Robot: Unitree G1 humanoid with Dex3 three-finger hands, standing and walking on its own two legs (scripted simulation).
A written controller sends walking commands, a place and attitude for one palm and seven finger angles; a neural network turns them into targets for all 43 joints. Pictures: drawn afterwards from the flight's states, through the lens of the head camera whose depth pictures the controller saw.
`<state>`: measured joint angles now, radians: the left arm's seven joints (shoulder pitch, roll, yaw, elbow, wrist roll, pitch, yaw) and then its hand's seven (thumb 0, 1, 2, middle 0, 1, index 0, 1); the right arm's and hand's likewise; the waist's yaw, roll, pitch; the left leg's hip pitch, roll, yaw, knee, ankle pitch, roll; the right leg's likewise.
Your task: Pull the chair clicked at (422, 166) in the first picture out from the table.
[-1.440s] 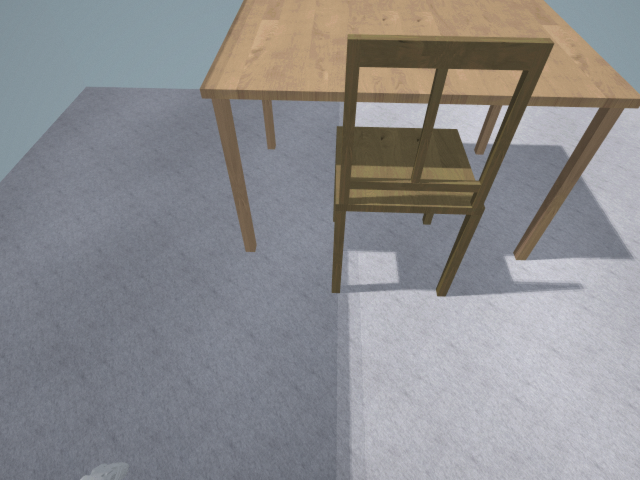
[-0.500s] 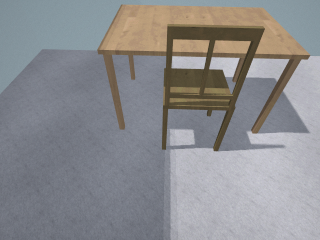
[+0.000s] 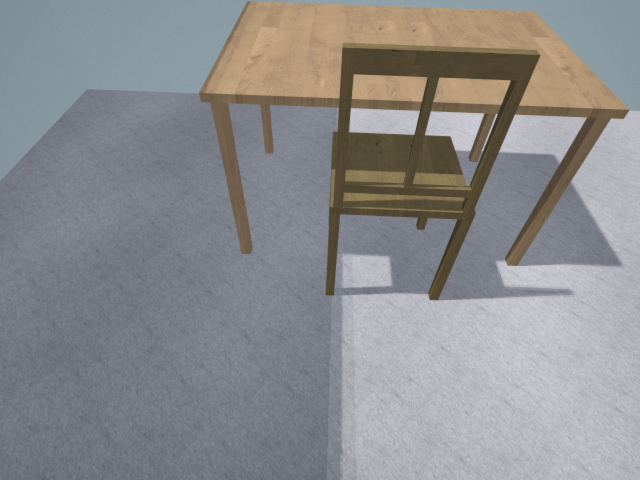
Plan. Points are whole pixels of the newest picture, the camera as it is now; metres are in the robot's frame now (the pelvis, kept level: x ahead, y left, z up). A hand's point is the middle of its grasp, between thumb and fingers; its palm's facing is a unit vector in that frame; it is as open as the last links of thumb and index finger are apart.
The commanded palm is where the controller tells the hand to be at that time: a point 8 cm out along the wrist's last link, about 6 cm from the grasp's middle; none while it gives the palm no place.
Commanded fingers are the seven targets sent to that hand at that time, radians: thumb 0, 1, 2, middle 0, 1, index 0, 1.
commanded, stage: walk to a spot facing it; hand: left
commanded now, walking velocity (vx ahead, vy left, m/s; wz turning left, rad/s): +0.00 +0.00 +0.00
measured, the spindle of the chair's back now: (419, 136) +0.91 -0.19 -0.07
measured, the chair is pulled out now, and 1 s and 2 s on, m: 0.00 0.00 0.00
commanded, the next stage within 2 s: turn to face it in 1.64 s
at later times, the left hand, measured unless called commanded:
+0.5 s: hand out of the picture +0.06 +0.19 -0.18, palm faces -0.13 -0.95 -0.28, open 7.4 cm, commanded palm none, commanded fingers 0.00 0.90 0.90 -0.20 -0.30 -0.20 -0.30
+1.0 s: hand out of the picture +0.10 +0.19 -0.17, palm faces -0.33 -0.91 -0.25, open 7.4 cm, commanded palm none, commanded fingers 0.00 0.90 0.90 -0.20 -0.30 -0.20 -0.30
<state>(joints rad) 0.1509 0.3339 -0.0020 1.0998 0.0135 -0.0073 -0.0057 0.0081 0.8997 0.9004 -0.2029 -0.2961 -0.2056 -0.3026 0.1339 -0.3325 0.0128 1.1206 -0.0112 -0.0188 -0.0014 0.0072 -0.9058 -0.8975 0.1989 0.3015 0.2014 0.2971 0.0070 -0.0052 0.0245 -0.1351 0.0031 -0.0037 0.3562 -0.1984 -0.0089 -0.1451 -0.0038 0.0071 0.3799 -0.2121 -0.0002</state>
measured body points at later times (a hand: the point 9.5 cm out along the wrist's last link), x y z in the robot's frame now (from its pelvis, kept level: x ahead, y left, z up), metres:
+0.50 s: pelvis -0.02 -0.02 -0.03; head +0.01 -0.04 +0.42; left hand +0.07 +0.24 -0.16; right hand +0.03 -0.28 -0.18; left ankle +0.00 +0.12 -0.74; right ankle -0.01 -0.10 -0.75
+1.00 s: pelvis -0.02 +0.01 -0.01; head +0.00 +0.01 +0.44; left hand +0.12 +0.24 -0.16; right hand -0.02 -0.27 -0.14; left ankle +0.01 +0.14 -0.75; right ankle -0.01 -0.10 -0.74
